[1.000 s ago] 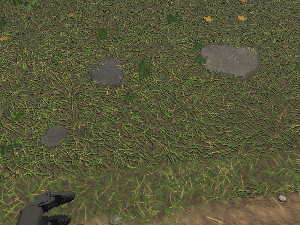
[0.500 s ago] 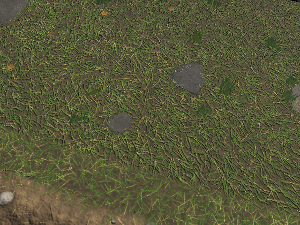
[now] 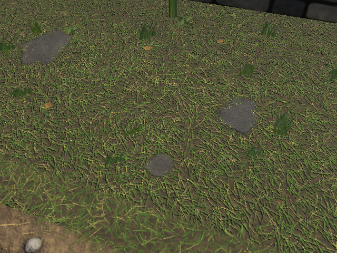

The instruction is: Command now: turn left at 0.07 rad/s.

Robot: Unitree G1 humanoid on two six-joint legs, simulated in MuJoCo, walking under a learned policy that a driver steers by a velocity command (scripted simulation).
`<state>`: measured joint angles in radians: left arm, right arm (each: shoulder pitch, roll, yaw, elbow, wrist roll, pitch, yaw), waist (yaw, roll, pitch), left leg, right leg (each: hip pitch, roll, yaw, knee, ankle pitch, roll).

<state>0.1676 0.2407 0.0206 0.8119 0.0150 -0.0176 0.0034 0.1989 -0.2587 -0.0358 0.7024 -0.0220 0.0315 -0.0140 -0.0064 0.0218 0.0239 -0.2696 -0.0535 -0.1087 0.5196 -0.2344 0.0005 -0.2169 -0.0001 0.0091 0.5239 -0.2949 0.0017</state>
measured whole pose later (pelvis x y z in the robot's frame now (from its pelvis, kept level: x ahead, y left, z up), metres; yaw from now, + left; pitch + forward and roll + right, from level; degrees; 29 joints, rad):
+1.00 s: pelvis +0.01 -0.02 +0.00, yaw +0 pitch -2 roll +0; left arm 0.23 0.24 0.00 1.04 0.00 -0.02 0.02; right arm 0.19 -0.23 -0.04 1.05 0.00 0.02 -0.05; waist 0.01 0.00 0.04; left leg -0.20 -0.02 -0.12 0.45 -0.23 -0.03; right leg -0.15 0.03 0.00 0.46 -0.28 -0.03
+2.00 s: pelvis +0.39 -0.03 +0.00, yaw -17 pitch +1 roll -1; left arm 0.22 0.27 0.07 0.81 -0.01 -0.07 -0.04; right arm 0.21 -0.27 -0.03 0.87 0.01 -0.14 -0.01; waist 0.01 0.01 0.05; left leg -0.46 0.08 -0.07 1.22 -0.34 0.02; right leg -0.30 0.13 0.00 0.44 -0.14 -0.12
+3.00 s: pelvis +0.86 -0.28 +0.00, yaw -45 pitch +1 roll +0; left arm 0.21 0.26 0.06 0.69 0.00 -0.06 -0.03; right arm 0.26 -0.31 -0.05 0.84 0.03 -0.08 0.01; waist -0.01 0.03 0.04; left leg -0.48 0.11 -0.02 1.18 -0.35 0.01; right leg -0.30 0.05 -0.06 0.46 -0.19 -0.07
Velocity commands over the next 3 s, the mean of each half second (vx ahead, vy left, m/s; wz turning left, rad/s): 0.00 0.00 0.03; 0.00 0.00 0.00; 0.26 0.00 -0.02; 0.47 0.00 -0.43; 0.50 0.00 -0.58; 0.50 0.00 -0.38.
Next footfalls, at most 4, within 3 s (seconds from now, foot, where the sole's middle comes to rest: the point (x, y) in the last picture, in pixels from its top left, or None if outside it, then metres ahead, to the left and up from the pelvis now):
1.36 left None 0.12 0.13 -0.77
1.84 right None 0.46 -0.10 -0.77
2.32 left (180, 189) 0.80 0.00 -0.77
2.84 right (263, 177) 0.85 -0.39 -0.77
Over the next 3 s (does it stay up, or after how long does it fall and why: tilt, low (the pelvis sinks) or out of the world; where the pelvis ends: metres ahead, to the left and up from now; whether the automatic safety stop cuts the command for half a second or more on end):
stays up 0.86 -0.28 0.00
